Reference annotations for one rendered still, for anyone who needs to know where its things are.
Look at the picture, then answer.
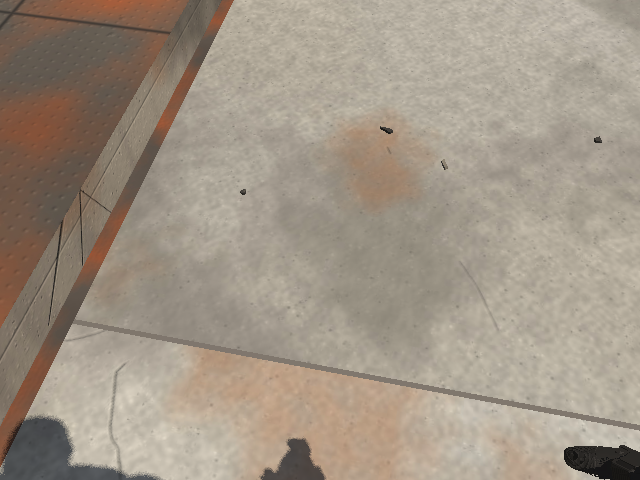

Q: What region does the robot right hand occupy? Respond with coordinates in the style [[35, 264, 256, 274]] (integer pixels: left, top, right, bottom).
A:
[[564, 445, 640, 480]]

